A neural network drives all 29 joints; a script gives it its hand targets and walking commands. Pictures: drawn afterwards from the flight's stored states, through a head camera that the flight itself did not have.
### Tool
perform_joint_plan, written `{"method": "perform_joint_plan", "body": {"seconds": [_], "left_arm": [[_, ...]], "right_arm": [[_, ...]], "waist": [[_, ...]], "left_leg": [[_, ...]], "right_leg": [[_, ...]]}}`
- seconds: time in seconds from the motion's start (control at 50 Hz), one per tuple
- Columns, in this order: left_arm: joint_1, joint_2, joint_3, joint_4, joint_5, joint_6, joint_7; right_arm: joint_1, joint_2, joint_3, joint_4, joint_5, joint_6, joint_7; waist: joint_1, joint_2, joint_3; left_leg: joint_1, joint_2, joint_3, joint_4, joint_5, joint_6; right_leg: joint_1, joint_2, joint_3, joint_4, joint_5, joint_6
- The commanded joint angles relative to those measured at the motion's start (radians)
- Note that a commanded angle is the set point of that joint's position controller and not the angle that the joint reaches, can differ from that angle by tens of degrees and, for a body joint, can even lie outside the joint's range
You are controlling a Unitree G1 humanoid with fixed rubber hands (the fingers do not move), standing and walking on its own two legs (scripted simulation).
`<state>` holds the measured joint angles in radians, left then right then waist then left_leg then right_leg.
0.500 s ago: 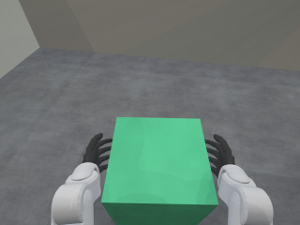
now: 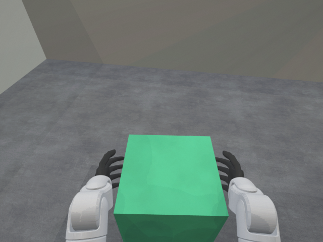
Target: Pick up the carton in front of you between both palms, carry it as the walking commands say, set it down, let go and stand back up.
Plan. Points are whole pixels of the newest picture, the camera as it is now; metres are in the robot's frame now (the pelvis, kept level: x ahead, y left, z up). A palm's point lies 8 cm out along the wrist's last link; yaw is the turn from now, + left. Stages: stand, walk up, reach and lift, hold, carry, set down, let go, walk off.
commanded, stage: carry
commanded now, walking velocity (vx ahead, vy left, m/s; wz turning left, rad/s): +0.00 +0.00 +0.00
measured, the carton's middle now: (168, 195) +0.25 +0.00 -0.02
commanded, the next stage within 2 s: none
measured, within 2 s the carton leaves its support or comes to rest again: neither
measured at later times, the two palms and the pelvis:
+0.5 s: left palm (107, 184) +0.26 +0.15 +0.02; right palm (226, 185) +0.26 -0.14 +0.03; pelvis -0.02 +0.00 +0.00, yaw +0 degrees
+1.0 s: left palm (103, 184) +0.26 +0.16 +0.03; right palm (223, 184) +0.26 -0.13 +0.03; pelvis -0.02 +0.01 +0.00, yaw +0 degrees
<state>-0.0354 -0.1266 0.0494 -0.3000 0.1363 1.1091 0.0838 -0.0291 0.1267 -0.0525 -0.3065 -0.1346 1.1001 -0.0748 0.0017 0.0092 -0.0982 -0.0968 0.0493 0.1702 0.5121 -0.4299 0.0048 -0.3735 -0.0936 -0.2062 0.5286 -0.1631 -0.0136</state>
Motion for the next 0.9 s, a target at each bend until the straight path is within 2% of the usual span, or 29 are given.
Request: {"method": "perform_joint_plan", "body": {"seconds": [0.0,0.14,0.32,0.42,0.54,0.64,0.76,0.88], "left_arm": [[-0.386,-0.715,-0.546,-0.031,-0.253,-0.072,-0.165],[-0.461,-0.743,-0.501,0.115,-0.205,-0.202,-0.201],[-0.545,-0.772,-0.412,0.342,-0.137,-0.41,-0.248],[-0.607,-0.853,-0.435,0.395,-0.144,-0.489,-0.277],[-0.589,-0.918,-0.51,0.334,-0.183,-0.453,-0.285],[-0.544,-0.891,-0.481,0.341,-0.165,-0.413,-0.281],[-0.585,-0.903,-0.487,0.332,-0.176,-0.417,-0.284],[-0.587,-0.907,-0.487,0.339,-0.176,-0.416,-0.286]], "right_arm": [[-0.388,0.714,0.557,-0.035,0.248,-0.065,0.156],[-0.443,0.742,0.499,0.123,0.19,-0.189,0.188],[-0.535,0.774,0.415,0.346,0.124,-0.396,0.236],[-0.595,0.854,0.442,0.406,0.13,-0.474,0.267],[-0.577,0.921,0.514,0.348,0.175,-0.439,0.275],[-0.534,0.894,0.48,0.355,0.157,-0.398,0.272],[-0.568,0.906,0.481,0.351,0.164,-0.401,0.274],[-0.57,0.911,0.48,0.356,0.165,-0.401,0.275]], "waist": [[0.0,0.002,-0.12],[0.0,-0.003,-0.134],[-0.001,-0.007,-0.177],[-0.003,-0.007,-0.203],[-0.003,-0.005,-0.236],[-0.002,0.0,-0.224],[-0.002,0.001,-0.194],[-0.002,0.002,-0.199]], "left_leg": [[-0.134,0.113,-0.075,-0.121,0.262,0.012],[-0.144,0.107,-0.078,-0.114,0.237,0.017],[-0.132,0.102,-0.079,-0.089,0.267,0.021],[-0.119,0.101,-0.079,-0.072,0.298,0.022],[-0.098,0.101,-0.074,-0.042,0.364,0.021],[-0.103,0.104,-0.072,-0.039,0.379,0.021],[-0.122,0.108,-0.077,-0.059,0.339,0.024],[-0.117,0.108,-0.076,-0.056,0.354,0.026]], "right_leg": [[0.191,-0.077,0.091,-0.04,0.193,-0.005],[0.19,-0.08,0.093,-0.044,0.189,-0.004],[0.204,-0.081,0.091,-0.036,0.229,-0.007],[0.214,-0.081,0.09,-0.03,0.252,-0.009],[0.22,-0.083,0.086,-0.014,0.306,-0.015],[0.21,-0.082,0.082,-0.009,0.31,-0.013],[0.195,-0.08,0.082,-0.018,0.257,-0.007],[0.197,-0.079,0.078,-0.017,0.261,-0.006]]}}
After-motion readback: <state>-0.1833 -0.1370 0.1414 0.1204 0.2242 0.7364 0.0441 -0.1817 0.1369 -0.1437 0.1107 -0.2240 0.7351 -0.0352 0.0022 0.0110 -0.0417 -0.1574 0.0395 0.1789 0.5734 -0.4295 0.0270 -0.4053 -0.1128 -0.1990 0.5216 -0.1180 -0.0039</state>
